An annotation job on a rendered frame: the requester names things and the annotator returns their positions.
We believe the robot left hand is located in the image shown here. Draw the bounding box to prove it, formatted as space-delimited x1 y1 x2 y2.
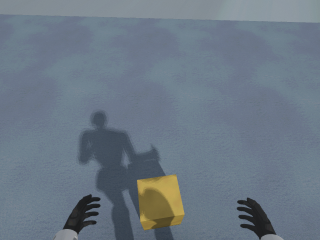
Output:
63 194 101 235

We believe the robot right hand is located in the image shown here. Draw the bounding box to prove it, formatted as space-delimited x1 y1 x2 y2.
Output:
237 198 277 240

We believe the carton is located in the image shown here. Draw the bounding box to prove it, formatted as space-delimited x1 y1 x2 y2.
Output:
137 174 185 231

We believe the left robot forearm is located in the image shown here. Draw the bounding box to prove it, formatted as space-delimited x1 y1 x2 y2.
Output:
52 229 78 240

